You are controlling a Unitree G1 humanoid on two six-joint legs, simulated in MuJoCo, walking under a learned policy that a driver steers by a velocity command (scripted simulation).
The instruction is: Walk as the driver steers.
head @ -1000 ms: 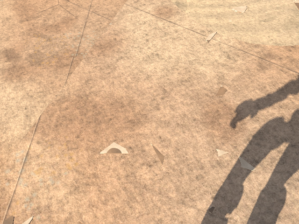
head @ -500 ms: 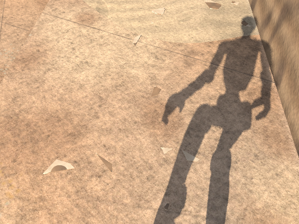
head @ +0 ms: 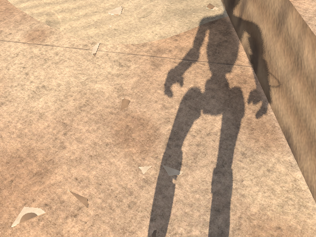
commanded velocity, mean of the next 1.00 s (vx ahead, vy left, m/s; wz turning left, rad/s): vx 0.05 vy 0.00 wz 0.36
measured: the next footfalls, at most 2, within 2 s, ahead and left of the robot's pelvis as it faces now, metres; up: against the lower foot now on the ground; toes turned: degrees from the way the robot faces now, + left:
left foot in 0.38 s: +0.05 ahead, +0.16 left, +0.00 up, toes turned +15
right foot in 0.90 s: +0.14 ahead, -0.05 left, +0.00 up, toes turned +28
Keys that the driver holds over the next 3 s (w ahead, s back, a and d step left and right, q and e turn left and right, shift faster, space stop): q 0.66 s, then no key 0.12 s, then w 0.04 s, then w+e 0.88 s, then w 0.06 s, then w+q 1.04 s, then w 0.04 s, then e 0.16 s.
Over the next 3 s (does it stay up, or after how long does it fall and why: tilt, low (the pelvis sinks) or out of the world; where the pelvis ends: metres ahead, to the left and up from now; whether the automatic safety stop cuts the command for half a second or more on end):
stays up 1.08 0.19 0.00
